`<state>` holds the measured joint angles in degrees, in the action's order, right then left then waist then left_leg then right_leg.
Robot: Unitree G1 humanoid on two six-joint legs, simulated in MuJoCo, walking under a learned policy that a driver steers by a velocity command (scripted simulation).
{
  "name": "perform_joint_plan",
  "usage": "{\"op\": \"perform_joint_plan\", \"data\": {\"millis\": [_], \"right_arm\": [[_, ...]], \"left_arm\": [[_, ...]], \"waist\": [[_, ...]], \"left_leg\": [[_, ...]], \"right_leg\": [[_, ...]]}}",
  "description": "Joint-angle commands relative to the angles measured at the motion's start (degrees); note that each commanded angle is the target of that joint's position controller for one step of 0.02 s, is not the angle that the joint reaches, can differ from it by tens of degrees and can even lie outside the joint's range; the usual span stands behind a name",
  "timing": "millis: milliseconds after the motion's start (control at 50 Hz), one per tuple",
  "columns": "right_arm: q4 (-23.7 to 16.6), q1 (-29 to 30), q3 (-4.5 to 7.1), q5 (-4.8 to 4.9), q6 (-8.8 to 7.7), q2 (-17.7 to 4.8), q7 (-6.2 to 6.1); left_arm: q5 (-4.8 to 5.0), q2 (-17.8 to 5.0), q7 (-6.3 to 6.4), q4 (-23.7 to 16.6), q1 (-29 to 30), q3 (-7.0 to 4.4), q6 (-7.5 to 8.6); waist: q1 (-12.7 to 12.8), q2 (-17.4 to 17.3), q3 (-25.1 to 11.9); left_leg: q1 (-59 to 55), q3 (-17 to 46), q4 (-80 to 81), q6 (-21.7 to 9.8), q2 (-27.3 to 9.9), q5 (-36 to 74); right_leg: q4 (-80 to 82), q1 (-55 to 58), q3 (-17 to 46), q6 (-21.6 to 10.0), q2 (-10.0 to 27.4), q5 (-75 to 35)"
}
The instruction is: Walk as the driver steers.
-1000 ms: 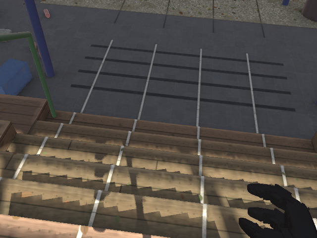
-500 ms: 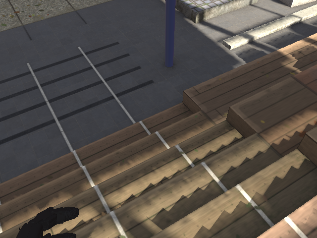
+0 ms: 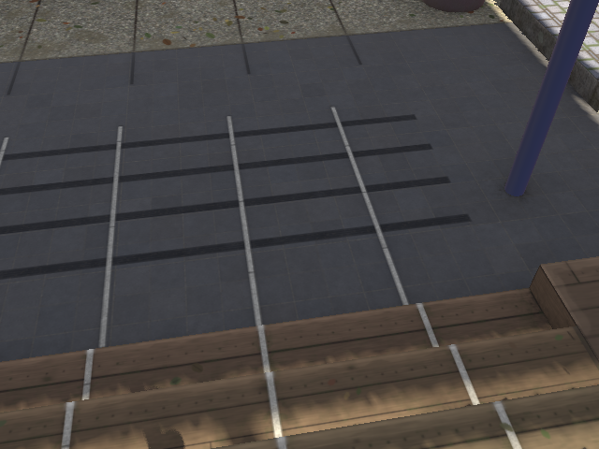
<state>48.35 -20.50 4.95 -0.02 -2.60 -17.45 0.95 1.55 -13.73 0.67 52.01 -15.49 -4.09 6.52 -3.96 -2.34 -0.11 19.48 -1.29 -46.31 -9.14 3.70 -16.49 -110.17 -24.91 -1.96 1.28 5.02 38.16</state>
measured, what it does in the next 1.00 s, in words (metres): goes down, turning left: right foot 0.15 m lower, then left foot 0.15 m lower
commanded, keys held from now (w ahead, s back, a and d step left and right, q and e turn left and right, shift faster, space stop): w+q+shift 0.76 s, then w+e+shift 0.24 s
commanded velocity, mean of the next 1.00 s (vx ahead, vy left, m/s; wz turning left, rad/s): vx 1.00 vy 0.00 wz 0.78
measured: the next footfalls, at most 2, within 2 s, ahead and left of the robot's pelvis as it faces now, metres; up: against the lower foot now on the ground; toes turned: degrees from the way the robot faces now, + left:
right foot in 0.24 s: +0.37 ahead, -0.14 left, -0.15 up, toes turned +29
left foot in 0.70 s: +0.58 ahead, +0.31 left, -0.29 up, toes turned +45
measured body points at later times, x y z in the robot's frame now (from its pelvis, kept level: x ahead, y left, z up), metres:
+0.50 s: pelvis +0.37 +0.02 -0.19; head +0.36 +0.04 +0.26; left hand +0.15 +0.18 -0.33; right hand +0.71 -0.08 -0.22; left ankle +0.42 +0.21 -0.80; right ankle +0.33 -0.16 -0.87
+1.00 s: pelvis +0.72 +0.32 -0.36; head +0.72 +0.32 +0.09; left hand +0.60 +0.58 -0.46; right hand +0.94 +0.22 -0.49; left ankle +0.55 +0.28 -1.02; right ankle +0.92 +0.33 -1.04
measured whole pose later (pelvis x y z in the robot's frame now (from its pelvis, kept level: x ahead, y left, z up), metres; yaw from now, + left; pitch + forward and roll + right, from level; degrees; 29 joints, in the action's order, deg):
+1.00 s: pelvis +0.72 +0.32 -0.36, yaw +50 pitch +1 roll +2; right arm 47.1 -20.5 1.1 0.2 -4.4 -9.5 -1.2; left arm 0.5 -14.1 -1.4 43.1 -14.8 -3.5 5.0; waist 0.7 2.0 -2.2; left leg 13.8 0.3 -57.2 -4.0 5.9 -44.2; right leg -48.0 -37.9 5.1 1.2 2.2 -19.5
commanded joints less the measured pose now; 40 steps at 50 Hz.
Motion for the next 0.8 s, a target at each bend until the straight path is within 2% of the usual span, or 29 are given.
{"op": "perform_joint_plan", "data": {"millis": [20, 40, 60, 100, 140, 180, 200, 240, 260, 280, 300, 320, 340, 360, 380, 400, 440, 460, 500, 520, 600, 640, 660, 680, 700, 720, 740, 760, 800], "right_arm": [[2.91, -15.61, -1.46, 1.47, -1.6, 0.15, 0.61], [-0.08, -9.45, -1.41, 1.54, -1.97, -0.26, 0.91], [-4.25, 1.86, -0.16, 0.63, -2.73, -6.47, -0.11], [-4.19, 4.11, -0.18, -2.07, -3.08, -5.25, -3.24], [-2.38, 0.98, -0.85, 3.04, -3.78, -0.5, -5.4], [0.88, -4.1, -0.84, 3.89, -2.21, -0.13, -5.39], [0.42, 0.58, -0.99, 1.93, -1.58, 0.09, -5.42], [-4.22, 13.58, -0.52, 2.27, -2.08, -0.37, -2.98], [-5.51, 13.76, -1.46, 1.61, -2.16, 5.07, -2.26], [-7.93, -4.61, -2.37, 3.77, -2.69, 10.1, -2.79], [-8.82, -10.36, -3.13, 4.75, -1.69, 10.47, -3.24], [-8.46, -3.95, -2.32, 3.41, -0.33, 7.43, -3.66], [-12.39, -1.46, -2.72, 3.07, 0.23, 8.02, -3.85], [-14.02, 5.97, -2.83, 3.06, 1.27, 7.56, -3.51], [-15.48, 10.15, -3.5, 3.31, 2.08, 7.67, -2.73], [-17.04, 9.64, -3.14, 3.24, 2.72, 6.29, -1.33], [-16.33, 9.67, -2.22, 0.56, 1.91, 4.9, -0.98], [-14.21, 6.41, -2.1, 0.57, 1.58, 4.75, -0.38], [-17.4, 14.98, -2.28, 1.65, 0.55, 2.39, 0.94], [-18.97, 21.21, -2.51, 0.73, -0.52, 1.53, 2.37], [-20.62, 27.47, -2.55, 3.8, -0.42, 1.76, 5.17], [-19.12, 22.23, -1.06, 3.24, 0.45, -2.02, 3.91], [-16.06, 12.42, 0.66, 2.83, 0.65, -4.32, 3.17], [-8.62, -10.31, 2.86, 3.3, 0.76, -6.63, 2.94], [-4.9, -17.99, 3.14, 2.05, 0.99, -9.54, 2.59], [-6.38, -12.93, 1.86, 1.04, 0.14, -10.79, 2.05], [-10.6, -8.18, 1.76, 2.29, 0.81, -9.03, 1.82], [-11.11, -3.77, 2.43, 0.65, 0.73, -9.82, 1.4], [-11.99, 9.34, -0.9, -0.03, -0.56, -0.08, 0.29]], "left_arm": [[-2.31, 0.57, -0.07, -15.46, 7.74, 0.71, 4.87], [-2.62, -0.23, 0.48, -14.44, 7.83, 0.25, 4.09], [-1.59, 0.55, 0.56, -18.58, 8.1, 1.18, 3.18], [-0.47, -4.81, 1.86, -17.16, 11.92, 0.05, 2.23], [-1.86, -4.63, 0.2, -17.94, 14.75, 0.2, 2.78], [-1.28, 1.05, -0.64, -21.36, 16.64, 0.53, 0.77], [-1.01, -1.29, -0.94, -18.78, 4.17, -1.28, 0.23], [0.03, -7.76, -0.45, -11.31, -26.42, -4.3, 0.16], [-0.1, -6.15, -0.69, -5.38, -37.12, -3.53, 0.38], [-2.81, -6.25, -2.33, -8.1, -23.33, -1.63, 0.79], [-2.22, -4.04, -2.84, -10.91, -12.43, -0.55, 0.02], [0.13, 3.08, -3.43, -10.44, -11.85, 0.85, -0.27], [-0.13, -2.69, -3.68, -8.79, -8.3, -0.29, -0.34], [-0.13, 0.47, -3.39, -8.49, -3.44, 0.32, 1.07], [-0.11, 3.3, -2.64, -7.14, -2.32, 1.48, 1.91], [-1.31, 1.94, -1.28, -6.18, 0.59, 2.0, 1.89], [-2.3, -4.7, 0.63, -4.08, 1.34, 0.25, 1.08], [-3.57, -8.53, 0.35, -2.56, -1.78, -0.73, 0.76], [-1.51, -2.79, 1.33, -1.08, -9.05, 0.42, 0.72], [-1.34, -2.34, 2.05, -1.32, -12.01, 0.76, 0.98], [-2.18, -5.67, 0.42, -0.93, -13.49, 0.58, -0.7], [-1.4, -8.92, -0.29, -0.6, -14.09, -0.19, -1.29], [-1.4, -9.14, -0.51, 0.32, -16.3, -0.3, -1.5], [-1.53, -8.81, -1.05, -0.17, -10.67, -0.34, -0.61], [-2.1, -7.56, -0.34, -3.53, -4.35, -0.36, 0.78], [-2.48, -3.04, -0.32, -9.22, -11.19, 0.88, 2.58], [-2.13, -7.15, -0.84, -12.09, -12.01, 0.75, 3.51], [1.16, -6.15, -0.14, -16.63, -3.43, 0.68, 3.78], [0.5, -7.71, 1.65, -11.11, -5.52, -0.99, 0.4]], "waist": [[3.0, -2.09, 2.79], [6.25, 12.96, 1.86], [12.5, 5.46, 2.72], [9.88, 9.61, 2.05], [7.29, 9.02, 2.96], [3.65, 4.03, -0.3], [10.85, -1.4, -5.59], [28.26, -1.53, -12.54], [29.88, 11.22, -9.55], [13.39, 37.83, -9.84], [5.88, 37.9, -9.17], [6.43, 14.36, -2.0], [3.36, 8.02, 0.26], [2.57, 3.13, 5.95], [2.49, -1.63, 10.3], [-1.42, -3.74, 12.39], [-0.4, 1.69, 8.52], [0.08, 2.8, 4.0], [5.08, 1.5, 6.83], [8.08, 0.24, 7.16], [10.52, 6.96, 7.98], [7.57, 9.18, 9.18], [3.14, 9.45, 4.06], [-8.01, 9.11, -2.38], [-12.09, -3.96, -0.08], [-1.57, -17.73, -5.96], [-0.49, -11.46, -15.63], [-0.05, -8.56, -14.15], [7.94, 9.67, -4.32]], "left_leg": [[-25.85, 26.78, 7.07, -7.07, -6.61, 42.59], [-15.76, 29.88, 8.41, -6.32, -5.64, 34.75], [2.54, 43.06, 13.39, -11.22, -11.93, 38.24], [15.9, 45.77, 9.69, -12.89, -11.25, 24.8], [20.86, 30.72, 1.22, -7.14, 0.18, 6.04], [21.13, 29.77, -1.5, -4.47, 3.87, 0.07], [23.97, 31.91, -10.08, -3.44, 6.01, 4.56], [24.04, 22.06, -42.55, 3.45, 9.79, 16.26], [30.4, 20.67, -68.01, 5.07, 13.61, -21.37], [43.23, 23.44, -84.22, 5.05, 13.27, -32.85], [48.59, 18.1, -84.49, 4.37, 6.0, -27.69], [49.2, 12.33, -75.25, 3.78, 1.33, -18.11], [49.29, 9.91, -74.92, 3.94, -1.06, -14.54], [49.67, 14.8, -62.93, 3.12, -6.19, -8.74], [48.44, 16.49, -58.44, 3.07, -8.34, -5.98], [36.74, 15.87, -41.13, 4.6, -9.61, 2.95], [26.75, 12.28, -28.76, 7.27, -9.37, 16.95], [26.75, 9.77, -33.61, 6.74, -8.8, 21.97], [42.58, 13.47, -17.57, 2.9, -9.65, 31.88], [39.85, 11.11, -5.73, 2.33, -8.78, 43.04], [13.03, -1.43, 7.16, 2.58, -5.31, 41.93], [7.64, -6.67, 10.31, 1.47, -1.2, 26.38], [-5.81, -8.06, 9.5, -0.27, 1.46, 23.79], [-33.96, 0.43, 9.1, -5.34, -3.72, 37.26], [-40.43, 4.05, 12.61, -8.34, -6.29, 35.64], [-49.28, 16.33, 1.99, -10.78, -10.22, 44.13], [-47.62, 23.92, 6.31, -14.54, -13.29, 31.4], [-36.01, 39.21, 23.02, -19.05, -18.28, -0.42], [-9.57, 38.71, 21.69, -15.17, -17.58, -3.78]], "right_leg": [[3.24, -43.08, 7.94, -4.83, -3.73, -4.31], [10.31, -38.04, 7.32, -5.58, -2.35, -13.2], [31.41, -30.37, 9.19, -2.58, -2.02, -18.6], [43.77, -13.44, 11.82, 2.0, -2.01, -35.54], [69.04, -0.55, 10.94, 0.44, -3.57, -62.99], [75.61, 16.08, 7.8, 1.19, -8.27, -63.92], [65.7, 29.41, 8.3, 1.11, -9.35, -66.47], [75.33, 52.14, 9.74, 0.13, -2.61, -64.95], [77.75, 55.8, 16.3, -1.69, 3.79, -55.55], [65.02, 55.42, 29.05, -7.99, 11.09, -80.7], [75.41, 48.13, 39.93, -10.76, 17.35, -70.64], [77.66, 38.0, 32.09, -10.77, 14.31, -63.01], [83.07, 27.89, 41.46, -17.81, 19.32, -38.93], [83.09, 15.74, 47.01, -16.67, 19.63, -23.4], [82.4, 7.04, 41.26, -13.46, 17.0, -22.0], [85.46, -7.93, 31.28, -11.71, 11.15, -18.75], [84.49, -10.06, 22.76, -11.1, 9.54, -26.24], [81.62, -3.8, 22.31, -11.53, 10.75, -30.03], [75.51, 12.6, 15.53, -7.59, 7.51, -24.78], [74.05, 13.61, 11.53, -6.11, 6.06, -20.45], [74.9, 5.38, 0.66, -3.91, 4.74, -22.37], [65.05, 12.9, -1.73, -2.86, 4.97, -49.64], [52.12, 11.98, -2.65, -2.89, 5.66, -68.01], [26.84, -7.34, -4.13, 0.32, 6.36, -57.95], [-4.88, -20.91, -6.89, 1.69, -4.47, -10.2], [-4.23, -34.31, 5.66, 0.12, -1.78, 0.72], [10.52, -31.01, 11.39, -2.12, 0.23, -5.29], [20.26, -31.95, 10.82, -1.24, -3.05, -13.21], [33.3, -23.2, 12.42, 1.69, 1.97, -20.48]]}}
